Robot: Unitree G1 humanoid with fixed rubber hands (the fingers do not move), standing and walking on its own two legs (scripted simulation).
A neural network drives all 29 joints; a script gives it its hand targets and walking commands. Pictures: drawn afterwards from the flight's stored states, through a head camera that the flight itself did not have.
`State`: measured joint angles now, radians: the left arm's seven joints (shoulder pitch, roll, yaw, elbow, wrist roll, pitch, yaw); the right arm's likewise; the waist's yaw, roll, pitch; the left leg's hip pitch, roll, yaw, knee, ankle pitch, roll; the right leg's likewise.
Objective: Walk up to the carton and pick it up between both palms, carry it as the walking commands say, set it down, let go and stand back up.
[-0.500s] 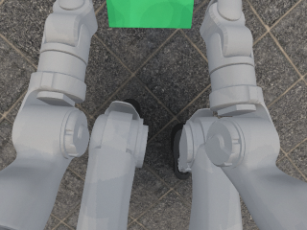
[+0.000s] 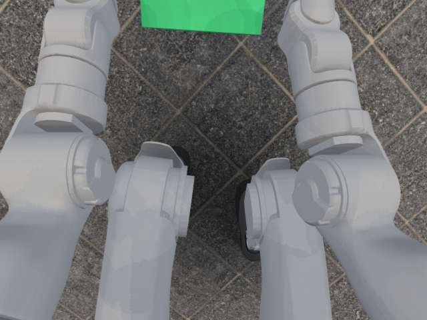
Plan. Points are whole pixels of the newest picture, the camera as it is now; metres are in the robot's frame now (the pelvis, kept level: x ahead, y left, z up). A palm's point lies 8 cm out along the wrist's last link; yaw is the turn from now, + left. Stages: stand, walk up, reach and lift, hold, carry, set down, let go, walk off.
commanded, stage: set down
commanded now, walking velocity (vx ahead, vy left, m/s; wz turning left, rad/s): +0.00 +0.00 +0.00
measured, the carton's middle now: out of the picture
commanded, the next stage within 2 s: none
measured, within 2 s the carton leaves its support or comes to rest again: rests again in 1.72 s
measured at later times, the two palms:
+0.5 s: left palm out of the picture +0.55 +0.21 -0.14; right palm out of the picture +0.56 -0.05 -0.14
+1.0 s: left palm out of the picture +0.55 +0.21 -0.15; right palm out of the picture +0.57 -0.05 -0.15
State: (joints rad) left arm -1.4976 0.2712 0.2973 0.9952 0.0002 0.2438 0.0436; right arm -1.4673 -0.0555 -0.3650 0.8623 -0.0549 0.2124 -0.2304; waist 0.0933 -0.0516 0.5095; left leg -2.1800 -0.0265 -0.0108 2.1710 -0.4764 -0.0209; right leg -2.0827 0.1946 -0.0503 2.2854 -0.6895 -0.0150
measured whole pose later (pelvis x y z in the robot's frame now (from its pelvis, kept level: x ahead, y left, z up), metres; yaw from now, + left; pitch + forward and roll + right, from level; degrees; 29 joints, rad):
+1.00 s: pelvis +0.03 +0.00 +0.00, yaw +0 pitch +39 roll +1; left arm -1.38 0.21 0.46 1.01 0.12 0.16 -0.03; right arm -1.37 -0.02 -0.40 0.89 -0.16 0.13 -0.14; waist 0.09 -0.04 0.27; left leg -2.31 -0.01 0.01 2.17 -0.53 0.00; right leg -2.21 0.21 -0.03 2.27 -0.74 0.00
